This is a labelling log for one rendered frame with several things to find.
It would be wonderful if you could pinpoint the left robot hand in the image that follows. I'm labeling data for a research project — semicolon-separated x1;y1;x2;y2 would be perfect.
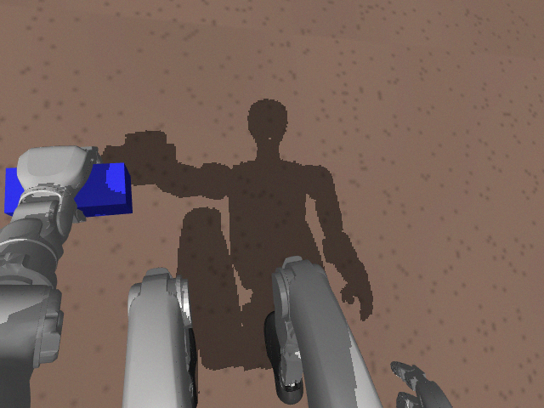
17;145;103;224

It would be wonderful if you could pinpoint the right robot foot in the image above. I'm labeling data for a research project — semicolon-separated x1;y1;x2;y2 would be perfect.
264;311;303;405

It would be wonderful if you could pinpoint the left robot arm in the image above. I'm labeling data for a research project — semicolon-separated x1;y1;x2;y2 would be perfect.
0;186;76;408

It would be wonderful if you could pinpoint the carton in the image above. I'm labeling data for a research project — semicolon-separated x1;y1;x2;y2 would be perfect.
4;162;133;217

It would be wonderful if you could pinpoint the right robot hand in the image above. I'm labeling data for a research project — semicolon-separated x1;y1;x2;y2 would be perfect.
390;361;453;408

